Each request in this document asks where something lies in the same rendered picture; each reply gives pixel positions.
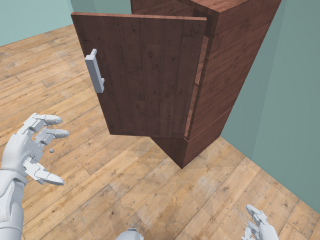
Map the left robot hand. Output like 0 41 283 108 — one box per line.
0 113 70 186

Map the handle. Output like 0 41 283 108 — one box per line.
84 49 105 93

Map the cupboard door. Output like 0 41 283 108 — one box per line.
70 12 207 139

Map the robot left shin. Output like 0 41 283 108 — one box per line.
127 228 138 232

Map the right robot hand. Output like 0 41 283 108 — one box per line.
241 204 279 240

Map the left robot forearm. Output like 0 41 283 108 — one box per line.
0 169 28 240

